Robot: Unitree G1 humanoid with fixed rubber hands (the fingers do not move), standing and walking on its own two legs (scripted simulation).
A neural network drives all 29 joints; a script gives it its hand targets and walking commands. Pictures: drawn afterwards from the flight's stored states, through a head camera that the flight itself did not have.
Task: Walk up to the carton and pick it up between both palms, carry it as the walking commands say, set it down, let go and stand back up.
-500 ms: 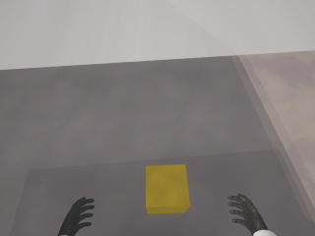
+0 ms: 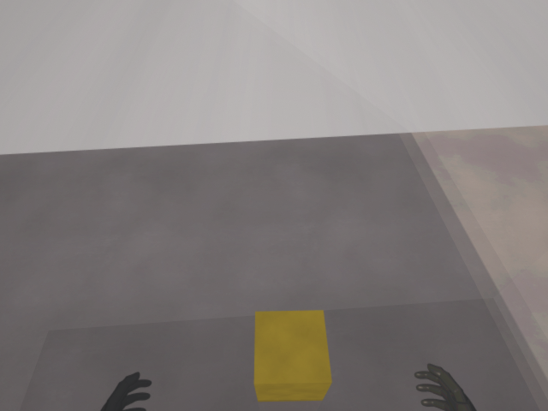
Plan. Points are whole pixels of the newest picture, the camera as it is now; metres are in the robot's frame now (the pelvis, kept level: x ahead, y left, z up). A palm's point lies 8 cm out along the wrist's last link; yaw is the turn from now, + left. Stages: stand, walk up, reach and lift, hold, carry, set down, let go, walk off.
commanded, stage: stand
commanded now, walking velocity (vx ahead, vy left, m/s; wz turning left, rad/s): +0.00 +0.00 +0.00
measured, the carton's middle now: (289, 357) +0.39 -0.04 -0.65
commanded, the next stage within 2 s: none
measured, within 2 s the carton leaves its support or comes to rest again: neither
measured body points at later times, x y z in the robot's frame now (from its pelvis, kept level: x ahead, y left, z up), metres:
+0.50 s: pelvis +0.01 +0.01 +0.00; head +0.03 +0.01 +0.45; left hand +0.11 +0.30 -0.12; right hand +0.13 -0.28 -0.11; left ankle -0.04 +0.13 -0.74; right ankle -0.02 -0.12 -0.74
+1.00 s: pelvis +0.00 +0.01 +0.01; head +0.01 +0.00 +0.46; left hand +0.09 +0.31 -0.11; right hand +0.11 -0.29 -0.11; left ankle -0.04 +0.13 -0.74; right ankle -0.02 -0.12 -0.74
